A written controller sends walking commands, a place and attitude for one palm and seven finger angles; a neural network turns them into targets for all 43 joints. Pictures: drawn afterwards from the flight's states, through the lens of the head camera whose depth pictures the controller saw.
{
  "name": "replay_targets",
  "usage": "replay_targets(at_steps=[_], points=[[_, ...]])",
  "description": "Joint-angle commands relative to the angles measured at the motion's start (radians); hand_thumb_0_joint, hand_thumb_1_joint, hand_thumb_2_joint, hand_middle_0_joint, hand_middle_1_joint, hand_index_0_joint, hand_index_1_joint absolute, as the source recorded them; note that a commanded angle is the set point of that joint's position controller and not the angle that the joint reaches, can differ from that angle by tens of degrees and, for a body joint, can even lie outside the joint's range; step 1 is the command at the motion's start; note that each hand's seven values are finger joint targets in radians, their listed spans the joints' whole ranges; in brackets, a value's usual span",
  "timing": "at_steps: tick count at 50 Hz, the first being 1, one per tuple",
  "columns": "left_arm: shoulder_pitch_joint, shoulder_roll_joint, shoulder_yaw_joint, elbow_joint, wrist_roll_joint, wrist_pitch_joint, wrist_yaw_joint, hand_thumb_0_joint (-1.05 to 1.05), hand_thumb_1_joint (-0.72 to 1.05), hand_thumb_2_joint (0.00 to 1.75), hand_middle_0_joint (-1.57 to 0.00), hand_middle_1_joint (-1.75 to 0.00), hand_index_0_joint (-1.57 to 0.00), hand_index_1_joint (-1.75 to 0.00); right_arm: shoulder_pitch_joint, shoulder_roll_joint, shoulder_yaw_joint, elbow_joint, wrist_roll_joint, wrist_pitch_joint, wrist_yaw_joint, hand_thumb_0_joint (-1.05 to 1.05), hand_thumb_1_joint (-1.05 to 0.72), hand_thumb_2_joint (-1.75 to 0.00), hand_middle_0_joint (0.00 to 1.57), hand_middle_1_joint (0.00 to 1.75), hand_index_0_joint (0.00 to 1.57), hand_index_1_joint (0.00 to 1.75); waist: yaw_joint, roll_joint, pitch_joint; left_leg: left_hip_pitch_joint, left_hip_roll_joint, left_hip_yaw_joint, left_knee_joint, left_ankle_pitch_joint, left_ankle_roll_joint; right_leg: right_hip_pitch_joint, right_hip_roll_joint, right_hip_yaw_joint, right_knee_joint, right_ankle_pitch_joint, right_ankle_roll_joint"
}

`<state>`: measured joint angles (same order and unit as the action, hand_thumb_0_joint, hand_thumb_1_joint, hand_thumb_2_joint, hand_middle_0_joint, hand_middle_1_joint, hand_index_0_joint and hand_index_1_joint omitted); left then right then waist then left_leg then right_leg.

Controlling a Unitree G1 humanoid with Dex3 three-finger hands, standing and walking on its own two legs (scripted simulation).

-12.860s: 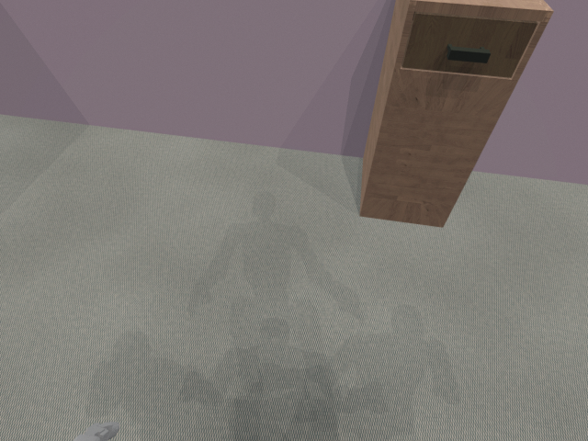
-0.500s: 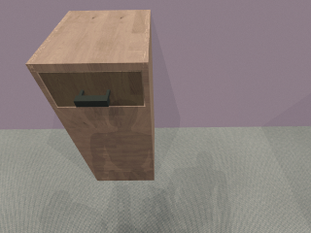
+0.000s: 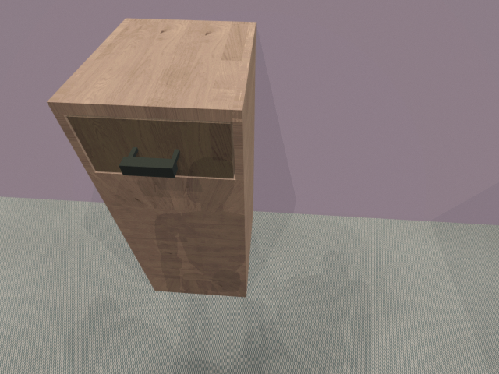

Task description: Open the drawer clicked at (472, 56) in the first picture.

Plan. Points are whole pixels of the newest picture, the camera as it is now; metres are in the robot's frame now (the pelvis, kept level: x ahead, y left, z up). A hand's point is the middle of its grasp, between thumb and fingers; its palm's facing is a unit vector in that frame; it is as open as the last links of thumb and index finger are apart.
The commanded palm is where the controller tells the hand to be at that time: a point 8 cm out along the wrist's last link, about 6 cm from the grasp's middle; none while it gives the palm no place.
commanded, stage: come to a stop and stand still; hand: left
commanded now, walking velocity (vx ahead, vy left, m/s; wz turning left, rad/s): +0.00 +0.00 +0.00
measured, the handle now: (152, 159) +0.52 +0.25 +0.03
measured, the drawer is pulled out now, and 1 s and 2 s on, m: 0.00 0.00 0.00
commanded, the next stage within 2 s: look again from close up in 0.14 s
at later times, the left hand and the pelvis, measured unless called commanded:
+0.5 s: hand out of the picture +0.01 +0.22 -0.18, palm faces +0.04 -0.97 -0.23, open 7.4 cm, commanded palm none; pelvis +0.00 +0.03 -0.01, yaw +0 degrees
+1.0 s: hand out of the picture +0.05 +0.29 -0.11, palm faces -0.05 -0.90 -0.44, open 7.5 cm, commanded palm +0.07 +0.32 -0.05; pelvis -0.06 +0.10 -0.01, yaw -1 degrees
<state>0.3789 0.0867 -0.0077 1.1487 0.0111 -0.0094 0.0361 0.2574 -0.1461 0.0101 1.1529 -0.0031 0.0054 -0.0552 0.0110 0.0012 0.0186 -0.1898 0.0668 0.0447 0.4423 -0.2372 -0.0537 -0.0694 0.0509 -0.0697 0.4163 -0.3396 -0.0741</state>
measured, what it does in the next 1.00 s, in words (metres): shifts its weight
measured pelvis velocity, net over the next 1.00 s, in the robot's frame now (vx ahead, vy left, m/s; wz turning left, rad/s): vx -0.06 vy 0.10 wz -0.01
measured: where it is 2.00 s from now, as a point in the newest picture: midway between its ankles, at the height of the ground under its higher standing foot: outside the picture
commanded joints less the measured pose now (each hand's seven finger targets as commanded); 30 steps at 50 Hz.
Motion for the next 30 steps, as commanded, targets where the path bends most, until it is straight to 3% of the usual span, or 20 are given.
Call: replay_targets(at_steps=[1, 11, 12, 13, 14, 15, 16, 18, 19, 21, 22, 24, 27, 30], points=[[0.084, 0.116, 0.02, -0.018, -0.001, -0.016, 0.007, 0.0, 0.9, 0.9, -0.2, -0.3, -0.2, -0.3, 0.06, -0.048, -0.01, -0.02, -0.003, -0.014, 0.001, 0.0, -0.9, -0.9, 0.2, 0.3, 0.2, 0.3, -0.007, -0.043, 0.052, 0.038, 0.034, -0.005, -0.012, 0.182, 0.059, -0.075, -0.162, 0.111, -0.088, 0.544, 0.074], [0.087, 0.119, 0.02, -0.02, -0.002, -0.015, 0.006, 0.0, 0.9, 0.9, -0.2, -0.3, -0.2, -0.3, 0.052, -0.058, -0.008, -0.026, -0.005, -0.016, 0.001, 0.0, -0.9, -0.9, 0.2, 0.3, 0.2, 0.3, -0.001, -0.021, 0.061, 0.054, 0.042, -0.015, -0.021, 0.209, 0.063, -0.082, -0.159, 0.106, -0.091, 0.489, 0.063], [0.053, 0.264, 0.01, -0.094, 0.013, -0.034, 0.011, 0.0, 0.9, 0.9, -0.2, -0.3, -0.2, -0.3, 0.016, -0.135, -0.031, -0.154, -0.006, -0.001, 0.022, 0.0, -0.9, -0.9, 0.2, 0.3, 0.2, 0.3, -0.034, -0.042, 0.18, -0.014, -0.006, -0.048, 0.064, 0.091, 0.06, -0.179, -0.176, 0.15, -0.108, 0.51, 0.09], [0.023, 0.212, 0.028, -0.096, 0.005, -0.039, 0.018, 0.0, 0.9, 0.9, -0.2, -0.3, -0.2, -0.3, 0.007, -0.129, -0.033, -0.176, -0.019, -0.013, 0.019, 0.0, -0.9, -0.9, 0.2, 0.3, 0.2, 0.3, -0.031, 0.067, 0.08, -0.044, 0.01, -0.028, 0.098, 0.061, 0.073, -0.156, -0.215, 0.184, -0.041, 0.566, 0.059], [0.034, 0.206, 0.036, -0.094, 0.01, -0.043, 0.022, 0.0, 0.9, 0.9, -0.2, -0.3, -0.2, -0.3, 0.016, -0.085, -0.034, -0.161, -0.019, -0.017, 0.01, 0.0, -0.9, -0.9, 0.2, 0.3, 0.2, 0.3, -0.028, 0.058, 0.008, -0.064, -0.003, -0.024, 0.122, 0.093, 0.077, -0.071, -0.224, 0.187, -0.012, 0.771, 0.051], [0.052, 0.197, 0.03, -0.099, 0.005, -0.042, 0.022, 0.0, 0.9, 0.9, -0.2, -0.3, -0.2, -0.3, 0.046, -0.077, -0.031, -0.162, -0.017, -0.018, 0.009, 0.0, -0.9, -0.9, 0.2, 0.3, 0.2, 0.3, -0.023, 0.023, -0.038, -0.078, -0.014, -0.022, 0.134, 0.064, 0.077, -0.006, -0.233, 0.177, 0.01, 0.871, 0.042], [0.071, 0.196, 0.036, -0.105, 0.006, -0.042, 0.023, 0.0, 0.9, 0.9, -0.2, -0.3, -0.2, -0.3, 0.054, -0.075, -0.032, -0.172, -0.013, -0.016, 0.01, 0.0, -0.9, -0.9, 0.2, 0.3, 0.2, 0.3, -0.014, -0.053, -0.07, -0.113, -0.025, -0.016, 0.151, 0.017, 0.074, 0.045, -0.238, 0.185, 0.028, 0.971, 0.042], [0.065, 0.196, 0.033, -0.119, 0.005, -0.032, 0.025, 0.0, 0.9, 0.9, -0.2, -0.3, -0.2, -0.3, 0.067, -0.091, -0.034, -0.18, -0.014, -0.01, 0.014, 0.0, -0.9, -0.9, 0.2, 0.3, 0.2, 0.3, -0.012, -0.195, -0.08, -0.14, -0.03, -0.007, 0.153, -0.033, 0.084, 0.097, -0.234, 0.165, 0.057, 1.054, 0.041], [0.059, 0.194, 0.034, -0.133, 0.005, -0.027, 0.026, 0.0, 0.9, 0.9, -0.2, -0.3, -0.2, -0.3, 0.062, -0.101, -0.037, -0.186, -0.011, -0.007, 0.013, 0.0, -0.9, -0.9, 0.2, 0.3, 0.2, 0.3, -0.012, -0.202, -0.056, -0.147, -0.028, -0.009, 0.151, -0.036, 0.086, 0.082, -0.234, 0.156, 0.058, 1.032, 0.035], [0.042, 0.19, 0.033, -0.154, 0.004, -0.02, 0.027, 0.0, 0.9, 0.9, -0.2, -0.3, -0.2, -0.3, 0.063, -0.1, -0.04, -0.187, -0.01, -0.006, 0.013, 0.0, -0.9, -0.9, 0.2, 0.3, 0.2, 0.3, -0.018, -0.158, -0.031, -0.103, -0.022, -0.005, 0.097, 0.045, 0.089, 0.037, -0.212, 0.134, 0.067, 0.937, 0.025], [0.03, 0.185, 0.027, -0.166, 0.002, -0.015, 0.026, 0.0, 0.9, 0.9, -0.2, -0.3, -0.2, -0.3, 0.081, -0.097, -0.035, -0.18, -0.013, -0.006, 0.017, 0.0, -0.9, -0.9, 0.2, 0.3, 0.2, 0.3, -0.026, -0.1, -0.029, -0.049, -0.017, -0.005, 0.074, 0.145, 0.095, -0.002, -0.189, 0.124, 0.076, 0.835, 0.028], [0.023, 0.185, 0.027, -0.18, -0.001, -0.005, 0.023, 0.0, 0.9, 0.9, -0.2, -0.3, -0.2, -0.3, 0.072, -0.118, -0.038, -0.171, -0.014, -0.006, 0.019, 0.0, -0.9, -0.9, 0.2, 0.3, 0.2, 0.3, -0.016, -0.014, 0.016, 0.0, 0.022, -0.029, 0.077, 0.3, 0.096, -0.094, -0.157, 0.102, 0.059, 0.58, 0.036], [0.017, 0.189, 0.024, -0.185, 0.001, 0.001, 0.022, 0.0, 0.9, 0.9, -0.2, -0.3, -0.2, -0.3, 0.056, -0.133, -0.037, -0.168, -0.015, -0.006, 0.023, 0.0, -0.9, -0.9, 0.2, 0.3, 0.2, 0.3, -0.007, 0.041, 0.061, -0.008, 0.041, -0.059, 0.048, 0.319, 0.099, -0.135, -0.138, 0.098, 0.023, 0.339, 0.039], [0.006, 0.188, 0.023, -0.186, 0.0, 0.007, 0.017, 0.0, 0.9, 0.9, -0.2, -0.3, -0.2, -0.3, 0.044, -0.145, -0.035, -0.169, -0.017, -0.009, 0.026, 0.0, -0.9, -0.9, 0.2, 0.3, 0.2, 0.3, -0.004, 0.03, 0.082, -0.046, 0.048, -0.082, 0.0, 0.204, 0.105, -0.143, -0.131, 0.095, 0.002, 0.186, 0.044]])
